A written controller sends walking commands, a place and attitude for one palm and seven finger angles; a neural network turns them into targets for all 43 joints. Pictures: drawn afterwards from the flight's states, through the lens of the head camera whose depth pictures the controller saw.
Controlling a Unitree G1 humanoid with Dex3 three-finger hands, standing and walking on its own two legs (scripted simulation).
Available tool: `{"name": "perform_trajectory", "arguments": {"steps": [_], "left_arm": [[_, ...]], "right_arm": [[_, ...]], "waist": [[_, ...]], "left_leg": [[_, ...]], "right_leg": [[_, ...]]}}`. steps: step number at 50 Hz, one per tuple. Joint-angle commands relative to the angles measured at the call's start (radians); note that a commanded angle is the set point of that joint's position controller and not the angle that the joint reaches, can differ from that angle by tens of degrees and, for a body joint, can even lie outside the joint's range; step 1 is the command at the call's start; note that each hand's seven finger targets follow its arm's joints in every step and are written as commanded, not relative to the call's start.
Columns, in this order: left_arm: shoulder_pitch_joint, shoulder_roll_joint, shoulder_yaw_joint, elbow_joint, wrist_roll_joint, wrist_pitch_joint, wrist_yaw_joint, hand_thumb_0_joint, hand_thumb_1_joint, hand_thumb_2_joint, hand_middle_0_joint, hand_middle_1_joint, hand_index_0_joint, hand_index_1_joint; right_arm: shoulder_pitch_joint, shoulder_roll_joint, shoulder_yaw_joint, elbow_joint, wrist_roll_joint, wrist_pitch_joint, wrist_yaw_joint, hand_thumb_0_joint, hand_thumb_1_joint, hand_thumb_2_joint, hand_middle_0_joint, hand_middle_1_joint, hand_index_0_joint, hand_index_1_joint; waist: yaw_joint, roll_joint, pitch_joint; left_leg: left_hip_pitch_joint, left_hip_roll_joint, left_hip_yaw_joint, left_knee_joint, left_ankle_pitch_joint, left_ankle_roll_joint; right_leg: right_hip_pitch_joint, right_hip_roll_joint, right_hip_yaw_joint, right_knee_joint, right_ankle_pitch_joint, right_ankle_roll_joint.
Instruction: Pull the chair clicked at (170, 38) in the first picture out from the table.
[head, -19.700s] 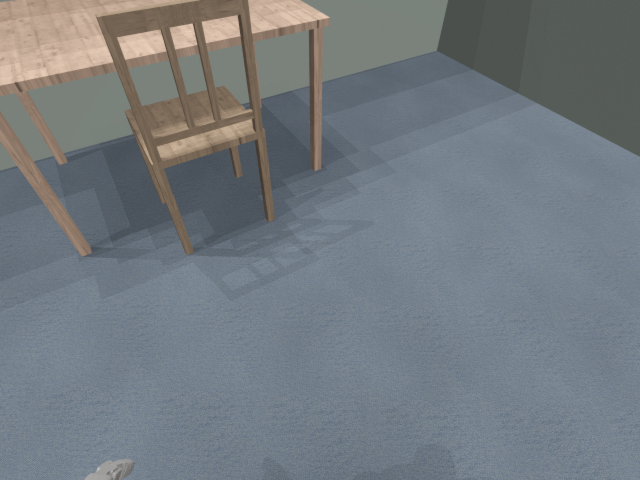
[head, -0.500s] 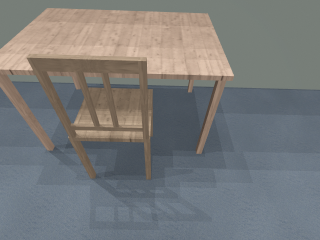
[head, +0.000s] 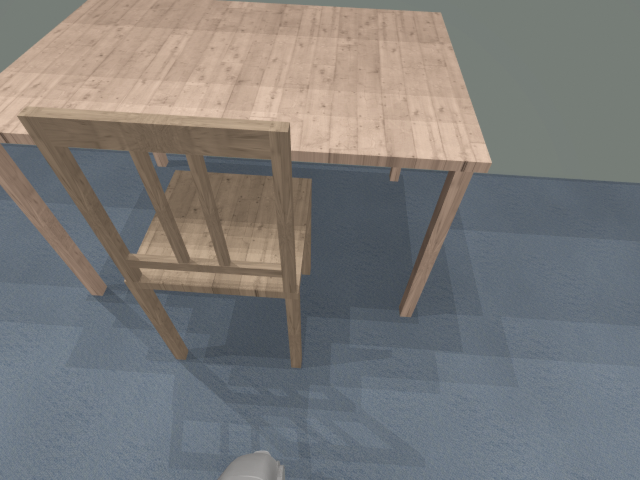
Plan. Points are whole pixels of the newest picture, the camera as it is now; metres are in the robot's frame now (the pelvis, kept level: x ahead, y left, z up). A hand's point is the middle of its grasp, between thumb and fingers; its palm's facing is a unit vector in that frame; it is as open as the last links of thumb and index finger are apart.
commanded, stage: shuffle to correct the standing spot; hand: left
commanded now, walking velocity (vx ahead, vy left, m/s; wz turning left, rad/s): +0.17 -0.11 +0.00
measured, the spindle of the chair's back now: (164, 212) +0.54 +0.35 -0.06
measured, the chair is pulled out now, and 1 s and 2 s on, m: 0.00 0.00 0.00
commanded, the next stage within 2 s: come to a stop and stand still in 0.36 s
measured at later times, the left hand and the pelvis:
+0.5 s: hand out of the picture +0.13 +0.13 -0.17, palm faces +0.01 -0.97 -0.24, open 7.3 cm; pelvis +0.10 -0.07 +0.00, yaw +0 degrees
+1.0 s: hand out of the picture +0.15 +0.12 -0.18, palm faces +0.07 -0.98 -0.20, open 7.4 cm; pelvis +0.13 -0.06 +0.00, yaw +0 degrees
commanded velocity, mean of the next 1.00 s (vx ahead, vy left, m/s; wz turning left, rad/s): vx -0.01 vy -0.01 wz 0.02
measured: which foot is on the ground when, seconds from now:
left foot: up 0.00-0.06, down 0.08-0.46, up 0.48-0.82, down 0.84-1.00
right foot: down 0.00-0.08, up 0.10-0.44, down 0.46-0.86, up 0.88-1.00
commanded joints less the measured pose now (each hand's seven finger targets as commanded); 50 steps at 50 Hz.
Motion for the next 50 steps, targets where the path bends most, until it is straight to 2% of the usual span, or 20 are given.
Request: {"name": "perform_trajectory", "arguments": {"steps": [1, 2, 3, 4, 5, 8, 12, 17, 21, 22, 23, 24, 27, 30, 37, 41, 42, 43, 45, 50], "left_arm": [[0.009, 0.143, 0.025, -0.017, -0.012, -0.003, -0.003, 0.0, 0.9, 0.9, -0.2, -0.3, -0.2, -0.3], [0.016, 0.142, 0.025, -0.018, -0.017, 0.0, -0.006, 0.0, 0.9, 0.9, -0.2, -0.3, -0.2, -0.3], [0.046, 0.108, 0.023, -0.025, -0.029, 0.001, -0.012, 0.0, 0.9, 0.9, -0.2, -0.3, -0.2, -0.3], [0.072, 0.057, 0.009, -0.054, -0.038, 0.0, -0.012, 0.0, 0.9, 0.9, -0.2, -0.3, -0.2, -0.3], [0.044, 0.11, 0.018, -0.075, -0.025, 0.019, -0.005, 0.0, 0.9, 0.9, -0.2, -0.3, -0.2, -0.3], [-0.003, 0.055, 0.032, -0.078, 0.009, 0.049, -0.029, 0.0, 0.9, 0.9, -0.2, -0.3, -0.2, -0.3], [0.048, 0.034, 0.029, -0.072, -0.002, 0.074, -0.041, 0.0, 0.9, 0.9, -0.2, -0.3, -0.2, -0.3], [-0.095, 0.052, 0.032, -0.131, 0.001, 0.067, -0.044, 0.0, 0.9, 0.9, -0.2, -0.3, -0.2, -0.3], [-0.066, 0.102, 0.039, -0.121, 0.003, 0.055, -0.045, 0.0, 0.9, 0.9, -0.2, -0.3, -0.2, -0.3], [-0.022, 0.132, 0.045, -0.109, 0.004, 0.048, -0.042, 0.0, 0.9, 0.9, -0.2, -0.3, -0.2, -0.3], [0.003, 0.214, 0.058, -0.103, 0.01, 0.04, -0.031, 0.0, 0.9, 0.9, -0.2, -0.3, -0.2, -0.3], [0.001, 0.252, 0.065, -0.116, -0.002, 0.044, -0.023, 0.0, 0.9, 0.9, -0.2, -0.3, -0.2, -0.3], [-0.152, 0.17, 0.037, -0.126, -0.01, 0.016, -0.012, 0.0, 0.9, 0.9, -0.2, -0.3, -0.2, -0.3], [-0.148, 0.173, 0.03, -0.119, -0.009, 0.01, -0.005, 0.0, 0.9, 0.9, -0.2, -0.3, -0.2, -0.3], [-0.097, 0.218, 0.064, -0.105, -0.01, 0.051, 0.018, 0.0, 0.9, 0.9, -0.2, -0.3, -0.2, -0.3], [-0.169, 0.199, 0.064, -0.134, -0.015, 0.067, 0.017, 0.0, 0.9, 0.9, -0.2, -0.3, -0.2, -0.3], [-0.166, 0.16, 0.054, -0.149, -0.022, 0.072, 0.015, 0.0, 0.9, 0.9, -0.2, -0.3, -0.2, -0.3], [-0.159, 0.118, 0.041, -0.16, -0.024, 0.076, 0.019, 0.0, 0.9, 0.9, -0.2, -0.3, -0.2, -0.3], [-0.165, 0.119, 0.043, -0.152, -0.018, 0.092, 0.026, 0.0, 0.9, 0.9, -0.2, -0.3, -0.2, -0.3], [-0.17, 0.112, 0.038, -0.136, -0.01, 0.101, 0.007, 0.0, 0.9, 0.9, -0.2, -0.3, -0.2, -0.3]], "right_arm": [[0.129, -0.006, -0.002, -0.032, 0.008, -0.049, -0.009, 0.0, -0.9, -0.9, 0.2, 0.3, 0.2, 0.3], [0.239, -0.049, -0.012, 0.002, 0.004, -0.052, -0.02, 0.0, -0.9, -0.9, 0.2, 0.3, 0.2, 0.3], [0.33, -0.14, -0.034, 0.015, -0.011, -0.058, -0.033, 0.0, -0.9, -0.9, 0.2, 0.3, 0.2, 0.3], [0.371, -0.215, -0.041, 0.012, -0.004, -0.06, -0.038, 0.0, -0.9, -0.9, 0.2, 0.3, 0.2, 0.3], [0.286, -0.231, -0.043, -0.017, 0.016, -0.048, -0.035, 0.0, -0.9, -0.9, 0.2, 0.3, 0.2, 0.3], [0.069, -0.098, -0.011, -0.064, 0.005, -0.059, -0.034, 0.0, -0.9, -0.9, 0.2, 0.3, 0.2, 0.3], [0.005, -0.112, -0.021, -0.089, -0.002, -0.06, -0.022, 0.0, -0.9, -0.9, 0.2, 0.3, 0.2, 0.3], [0.043, -0.164, -0.055, -0.105, -0.013, -0.031, -0.014, 0.0, -0.9, -0.9, 0.2, 0.3, 0.2, 0.3], [0.05, -0.156, -0.06, -0.097, -0.014, -0.008, -0.009, 0.0, -0.9, -0.9, 0.2, 0.3, 0.2, 0.3], [0.054, -0.13, -0.054, -0.098, -0.011, -0.005, -0.007, 0.0, -0.9, -0.9, 0.2, 0.3, 0.2, 0.3], [0.067, -0.051, -0.035, -0.113, -0.002, -0.006, -0.005, 0.0, -0.9, -0.9, 0.2, 0.3, 0.2, 0.3], [0.016, -0.04, -0.026, -0.149, -0.001, -0.005, -0.004, 0.0, -0.9, -0.9, 0.2, 0.3, 0.2, 0.3], [0.045, -0.038, -0.011, -0.096, 0.0, -0.008, -0.005, 0.0, -0.9, -0.9, 0.2, 0.3, 0.2, 0.3], [0.084, -0.01, 0.004, -0.056, 0.018, -0.004, -0.01, 0.0, -0.9, -0.9, 0.2, 0.3, 0.2, 0.3], [0.007, -0.051, -0.016, -0.107, 0.017, 0.027, -0.023, 0.0, -0.9, -0.9, 0.2, 0.3, 0.2, 0.3], [0.07, -0.072, -0.026, -0.097, 0.014, 0.019, -0.027, 0.0, -0.9, -0.9, 0.2, 0.3, 0.2, 0.3], [0.089, -0.12, -0.035, -0.098, 0.008, 0.01, -0.03, 0.0, -0.9, -0.9, 0.2, 0.3, 0.2, 0.3], [0.109, -0.159, -0.041, -0.101, 0.011, 0.008, -0.031, 0.0, -0.9, -0.9, 0.2, 0.3, 0.2, 0.3], [0.039, -0.147, -0.029, -0.123, 0.01, 0.007, -0.04, 0.0, -0.9, -0.9, 0.2, 0.3, 0.2, 0.3], [-0.048, -0.13, -0.025, -0.15, 0.003, 0.005, -0.037, 0.0, -0.9, -0.9, 0.2, 0.3, 0.2, 0.3]], "waist": [[-0.131, -0.116, 0.0], [-0.173, -0.091, -0.069], [-0.196, 0.035, -0.159], [-0.16, 0.215, -0.232], [-0.132, 0.1, -0.164], [-0.031, 0.167, 0.149], [0.018, 0.196, 0.043], [-0.036, 0.131, -0.002], [-0.018, 0.118, -0.018], [0.005, 0.022, -0.024], [0.017, -0.257, -0.02], [0.037, -0.308, -0.009], [-0.042, -0.128, 0.018], [-0.038, -0.062, -0.027], [0.008, -0.147, -0.043], [-0.049, -0.095, -0.081], [-0.052, 0.049, -0.121], [-0.054, 0.215, -0.148], [-0.038, 0.217, -0.108], [-0.018, 0.129, -0.091]], "left_leg": [[0.327, -0.082, 0.078, -0.277, 0.257, 0.016], [0.486, -0.042, 0.018, -0.353, 0.337, 0.037], [0.656, 0.192, -0.271, -0.39, 0.525, 0.129], [0.688, 0.46, -0.616, -0.541, 0.745, 0.264], [0.515, 0.507, -0.645, -0.615, 0.541, 0.314], [0.083, 0.35, -0.431, -0.759, 0.083, 0.179], [0.0, 0.208, -0.188, -0.736, 0.088, 0.099], [0.095, 0.227, -0.234, -0.717, -0.072, 0.106], [0.066, 0.178, -0.208, -0.561, -0.161, 0.041], [0.012, 0.115, -0.149, -0.418, -0.157, 0.006], [-0.133, -0.001, -0.014, -0.164, -0.153, -0.041], [-0.16, 0.001, -0.036, 0.01, -0.189, -0.035], [-0.039, 0.049, -0.109, 0.06, -0.025, -0.057], [0.081, 0.012, -0.067, -0.122, 0.003, -0.084], [0.08, -0.036, -0.062, -0.238, 0.059, -0.091], [0.35, 0.006, -0.069, -0.473, 0.442, -0.064], [0.492, 0.144, -0.196, -0.464, 0.817, 0.0], [0.53, 0.297, -0.33, -0.493, 1.175, 0.121], [0.363, 0.304, -0.292, -0.546, 1.02, 0.193], [0.34, 0.231, -0.243, -0.576, 0.699, 0.162]], "right_leg": [[-0.174, -0.154, 0.052, 0.106, 1.036, -0.075], [-0.222, -0.138, 0.056, 0.289, 0.964, -0.049], [-0.384, -0.063, 0.021, 0.569, 0.606, -0.004], [-0.519, 0.017, 0.03, 0.888, -0.09, 0.016], [-0.517, -0.03, 0.117, 0.994, -0.124, 0.003], [-0.553, -0.118, 0.094, 0.909, 0.047, 0.04], [-0.388, -0.117, 0.012, 0.654, 0.132, 0.066], [-0.366, -0.101, -0.035, 0.368, 0.114, 0.082], [-0.184, -0.049, -0.059, 0.107, 0.14, 0.083], [-0.115, -0.086, 0.008, 0.001, 0.092, 0.072], [-0.05, -0.27, 0.268, -0.149, -0.031, 0.01], [-0.111, -0.396, 0.411, -0.251, -0.042, -0.066], [-0.196, -0.346, 0.259, -0.165, 0.477, -0.073], [-0.126, -0.313, 0.115, -0.045, 1.0, -0.075], [-0.027, -0.356, 0.167, 0.063, 1.143, -0.104], [-0.18, -0.276, 0.099, 0.173, 0.903, -0.03], [-0.302, -0.184, 0.035, 0.257, 0.612, 0.031], [-0.378, -0.088, -0.021, 0.399, -0.006, 0.082], [-0.358, -0.071, 0.08, 0.638, -0.191, 0.078], [-0.368, -0.078, 0.067, 0.556, -0.073, 0.093]]}}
